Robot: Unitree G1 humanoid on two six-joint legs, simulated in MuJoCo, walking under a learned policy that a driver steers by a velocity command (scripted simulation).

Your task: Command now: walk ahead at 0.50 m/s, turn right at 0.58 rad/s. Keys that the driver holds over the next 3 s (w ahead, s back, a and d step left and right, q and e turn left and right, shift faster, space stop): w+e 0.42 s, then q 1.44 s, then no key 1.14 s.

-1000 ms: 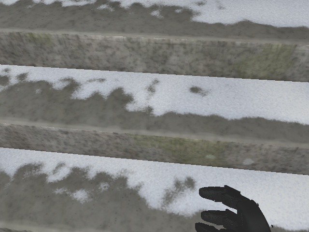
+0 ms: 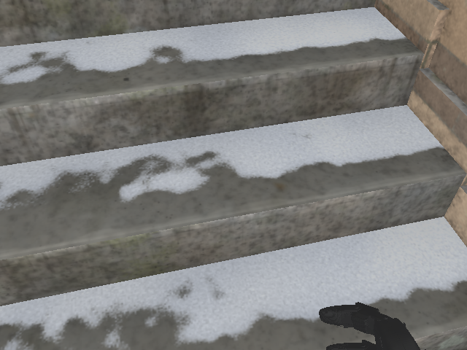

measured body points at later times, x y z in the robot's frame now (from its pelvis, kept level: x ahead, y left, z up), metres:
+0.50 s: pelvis +0.24 +0.01 +0.14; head +0.24 +0.01 +0.59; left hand +0.50 +0.10 +0.04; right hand +0.08 -0.07 -0.01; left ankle +0.13 +0.13 -0.58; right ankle +0.32 -0.16 -0.30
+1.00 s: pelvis +0.39 -0.03 +0.28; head +0.40 -0.01 +0.73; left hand +0.56 +0.20 +0.15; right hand +0.51 -0.29 +0.18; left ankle +0.43 +0.07 -0.40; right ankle +0.49 -0.21 -0.42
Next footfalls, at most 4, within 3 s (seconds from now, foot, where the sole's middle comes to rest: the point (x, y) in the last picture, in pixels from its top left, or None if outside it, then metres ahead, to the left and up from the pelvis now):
0.02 left None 0.17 0.13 -0.62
0.64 right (364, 322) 0.52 -0.23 -0.46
1.02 left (230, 336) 0.47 0.07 -0.46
1.42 right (331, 312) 0.54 -0.16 -0.46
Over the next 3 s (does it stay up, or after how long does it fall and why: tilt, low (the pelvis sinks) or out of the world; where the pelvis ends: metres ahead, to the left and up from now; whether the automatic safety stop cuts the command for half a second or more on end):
stays up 0.50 -0.01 0.31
